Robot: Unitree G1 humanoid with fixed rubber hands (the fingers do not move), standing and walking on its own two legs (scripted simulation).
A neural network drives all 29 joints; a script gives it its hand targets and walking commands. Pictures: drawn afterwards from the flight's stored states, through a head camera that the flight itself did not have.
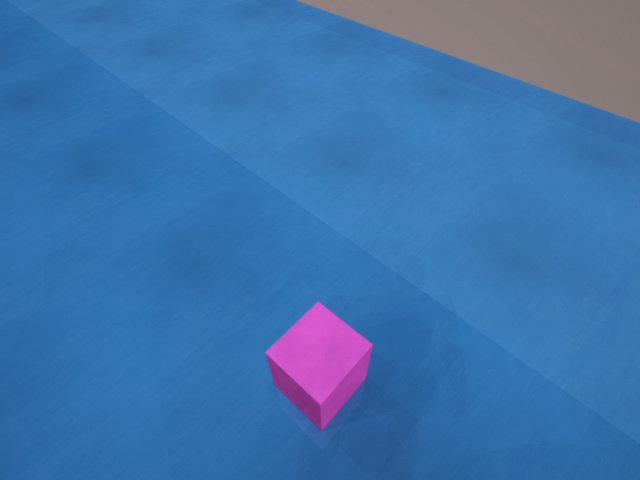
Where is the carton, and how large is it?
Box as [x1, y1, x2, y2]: [265, 302, 372, 431]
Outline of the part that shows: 317,302 265,353 274,384 321,431 365,378 372,344 320,303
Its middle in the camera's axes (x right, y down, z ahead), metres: +0.00 +0.38 +1.13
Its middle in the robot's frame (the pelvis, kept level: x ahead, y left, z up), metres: +0.52 +0.04 -0.64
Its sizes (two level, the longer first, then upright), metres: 0.210 0.200 0.250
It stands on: the floor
